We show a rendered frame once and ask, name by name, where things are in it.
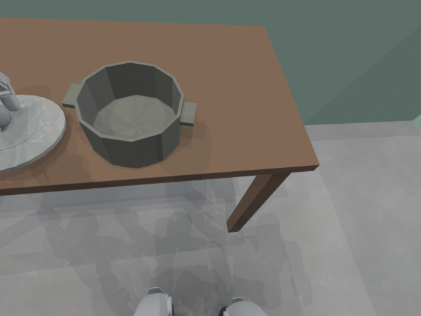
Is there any table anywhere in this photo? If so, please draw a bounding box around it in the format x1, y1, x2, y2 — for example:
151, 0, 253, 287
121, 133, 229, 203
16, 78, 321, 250
0, 17, 320, 233

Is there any pot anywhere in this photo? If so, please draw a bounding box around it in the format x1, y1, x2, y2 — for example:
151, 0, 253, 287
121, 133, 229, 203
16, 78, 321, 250
62, 61, 197, 168

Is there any left robot shin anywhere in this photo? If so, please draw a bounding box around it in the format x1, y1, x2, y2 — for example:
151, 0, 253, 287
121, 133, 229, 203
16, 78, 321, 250
147, 287, 164, 295

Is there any lid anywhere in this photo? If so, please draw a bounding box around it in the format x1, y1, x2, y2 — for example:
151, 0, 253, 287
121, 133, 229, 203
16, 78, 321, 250
0, 95, 66, 174

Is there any left robot hand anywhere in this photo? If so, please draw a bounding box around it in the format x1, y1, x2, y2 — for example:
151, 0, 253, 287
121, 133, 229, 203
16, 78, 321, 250
0, 71, 20, 132

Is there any robot right thigh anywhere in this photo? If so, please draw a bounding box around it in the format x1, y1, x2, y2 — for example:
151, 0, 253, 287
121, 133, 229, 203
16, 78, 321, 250
223, 301, 268, 316

